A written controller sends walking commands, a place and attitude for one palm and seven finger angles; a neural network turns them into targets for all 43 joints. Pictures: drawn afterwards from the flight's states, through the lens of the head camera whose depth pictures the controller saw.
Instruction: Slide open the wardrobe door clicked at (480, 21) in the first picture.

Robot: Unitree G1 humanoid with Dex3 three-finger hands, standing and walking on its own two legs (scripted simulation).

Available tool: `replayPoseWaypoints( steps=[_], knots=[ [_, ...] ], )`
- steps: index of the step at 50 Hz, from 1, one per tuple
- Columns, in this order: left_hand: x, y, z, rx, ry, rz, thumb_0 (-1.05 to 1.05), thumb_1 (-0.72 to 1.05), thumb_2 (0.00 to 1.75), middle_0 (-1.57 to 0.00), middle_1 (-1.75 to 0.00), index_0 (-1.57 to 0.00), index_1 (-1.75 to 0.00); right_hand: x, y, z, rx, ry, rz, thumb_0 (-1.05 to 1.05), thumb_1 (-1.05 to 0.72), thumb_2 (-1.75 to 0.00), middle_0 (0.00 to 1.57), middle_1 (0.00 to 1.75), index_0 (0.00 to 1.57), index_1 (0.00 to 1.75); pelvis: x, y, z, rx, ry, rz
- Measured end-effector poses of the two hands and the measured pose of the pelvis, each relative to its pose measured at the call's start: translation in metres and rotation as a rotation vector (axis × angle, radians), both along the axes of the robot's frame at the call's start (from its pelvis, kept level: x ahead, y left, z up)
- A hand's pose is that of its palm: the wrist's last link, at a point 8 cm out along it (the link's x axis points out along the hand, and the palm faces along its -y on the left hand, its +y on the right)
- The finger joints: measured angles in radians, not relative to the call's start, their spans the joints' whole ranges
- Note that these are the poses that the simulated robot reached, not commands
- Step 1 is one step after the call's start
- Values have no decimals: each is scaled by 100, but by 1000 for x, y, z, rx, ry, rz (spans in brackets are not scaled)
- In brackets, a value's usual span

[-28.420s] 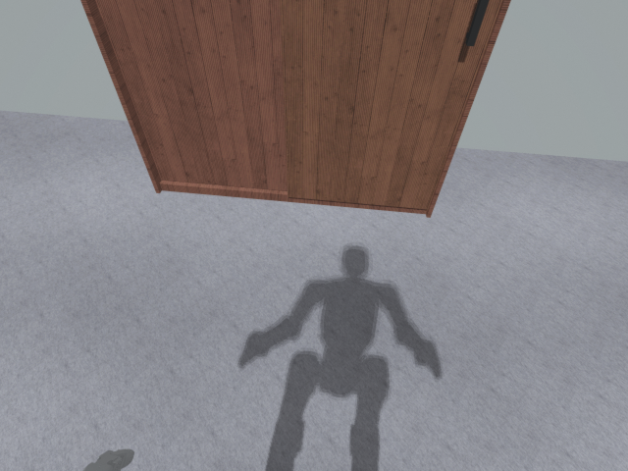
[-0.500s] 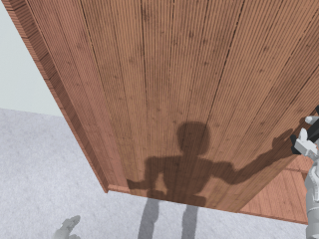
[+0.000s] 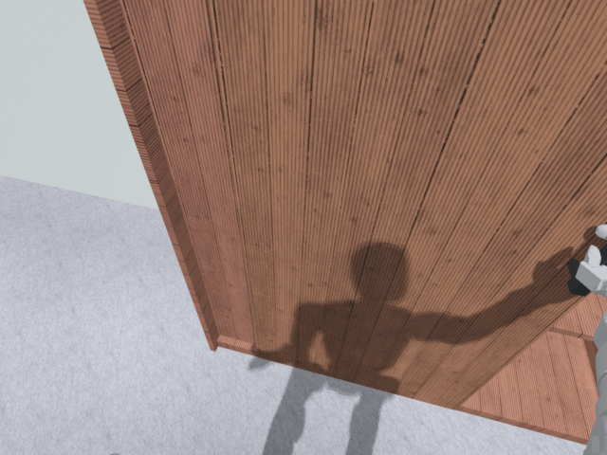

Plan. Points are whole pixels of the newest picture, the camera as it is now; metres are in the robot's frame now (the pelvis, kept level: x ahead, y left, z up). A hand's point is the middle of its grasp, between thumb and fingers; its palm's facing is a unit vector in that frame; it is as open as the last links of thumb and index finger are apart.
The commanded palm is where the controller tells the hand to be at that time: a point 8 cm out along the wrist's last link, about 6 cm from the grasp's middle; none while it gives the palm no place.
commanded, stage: stop walking and hold the door there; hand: right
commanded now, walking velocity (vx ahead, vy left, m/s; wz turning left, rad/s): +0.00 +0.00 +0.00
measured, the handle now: (601, 250) +0.41 -0.38 +0.08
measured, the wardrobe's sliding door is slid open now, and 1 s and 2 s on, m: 0.46 0.46 0.45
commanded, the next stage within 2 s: loosen the grip on the handle in 1.54 s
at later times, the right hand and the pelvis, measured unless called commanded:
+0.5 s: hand (589, 274) +0.37 -0.35 +0.08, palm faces +0.38 +0.89 -0.25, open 5.5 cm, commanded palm +0.33 -0.38 +0.07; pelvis -0.02 -0.08 -0.01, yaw -2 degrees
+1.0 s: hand (590, 275) +0.37 -0.35 +0.08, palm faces +0.17 +0.98 -0.10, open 5.5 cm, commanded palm +0.35 -0.37 +0.07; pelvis -0.05 -0.18 -0.02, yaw -5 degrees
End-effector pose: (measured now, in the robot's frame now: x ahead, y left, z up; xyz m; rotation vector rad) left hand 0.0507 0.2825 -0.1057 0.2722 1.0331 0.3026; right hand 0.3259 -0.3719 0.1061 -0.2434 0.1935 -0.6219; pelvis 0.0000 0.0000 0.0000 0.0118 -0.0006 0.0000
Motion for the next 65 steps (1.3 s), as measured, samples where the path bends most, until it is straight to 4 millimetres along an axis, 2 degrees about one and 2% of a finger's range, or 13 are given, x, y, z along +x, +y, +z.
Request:
replayPoseWaypoints(
  steps=[5, 10, 17, 22, 26, 30, 34, 38, 43, 48, 57, 60, 65],
  knots=[
    [2, -5, -6, -23, 12, 0, 1, 90, 90, -21, -30, -21, -30, 0, -1, 0, -3, 4, 7, -6, -67, -80, 27, 125, 36, 139, 3, 0, 0, 3, 3, 6],
    [14, -9, -10, -36, 1, -6, 1, 90, 90, -21, -30, -21, -30, 1, -2, 0, -10, 6, 21, -7, -66, -81, 29, 126, 39, 139, 5, -5, -2, 8, 2, -5],
    [36, -25, -9, -8, -12, -42, 1, 90, 90, -20, -30, -21, -30, 3, -9, -4, -12, -5, 103, -10, -64, -84, 32, 131, 43, 140, 1, -34, -6, -7, -11, -41],
    [52, -57, -4, 22, -50, -78, 1, 91, 90, -20, -30, -20, -30, 6, -15, -13, 2, -59, 190, -12, -66, -84, 38, 135, 42, 140, -10, -65, -13, -32, -21, -60],
    [61, -100, -2, -38, -105, -116, 1, 91, 90, -20, -30, -20, -30, 6, -16, -15, -3, -76, 232, -12, -68, -82, 41, 137, 37, 140, -24, -82, -10, -3, -15, -40],
    [61, -142, -6, -120, -125, -163, 1, 91, 90, -20, -30, -20, -30, 5, -18, -14, 1, -71, 261, -12, -70, -79, 39, 137, 36, 140, -36, -92, -7, 7, -1, -36],
    [56, -171, -19, -187, -118, -217, 1, 90, 90, -21, -30, -21, -30, 5, -20, -14, 1, -66, 282, -12, -71, -77, 39, 136, 36, 140, -45, -101, -12, -12, 17, -38],
    [45, -185, -31, -194, -63, -240, 1, 90, 90, -21, -30, -21, -30, 5, -22, -17, 9, -86, 309, -12, -70, -77, 39, 136, 37, 140, -52, -119, -14, -12, 0, -53],
    [25, -195, -21, -124, 39, -220, 1, 90, 90, -21, -30, -21, -30, 10, -26, -19, 60, -116, 375, -10, -69, -80, 41, 138, 39, 140, -47, -146, -4, -56, -9, -80],
    [29, -206, -27, -25, 15, -169, 1, 90, 90, -21, -30, -21, -30, 18, -29, -25, 90, -207, 460, -8, -71, -83, 43, 139, 40, 140, -43, -180, -25, -30, -14, -87],
    [57, -267, -31, -190, -63, -262, 1, 90, 90, -20, -30, -20, -30, 14, -26, -23, 103, -176, 456, -5, -75, -80, 43, 139, 31, 140, -45, -177, -21, -15, -23, -81],
    [69, -273, -33, -221, -87, -270, 1, 90, 90, -21, -30, -21, -30, 13, -26, -22, 84, -151, 442, -6, -75, -78, 44, 139, 30, 140, -41, -176, -20, -1, -29, -104],
    [82, -268, -19, -160, -102, -292, 1, 90, 90, -21, -30, -21, -30, 13, -27, -20, 116, -136, 448, -4, -75, -78, 45, 139, 33, 140, -35, -182, -11, -18, -14, -134]
  ],
)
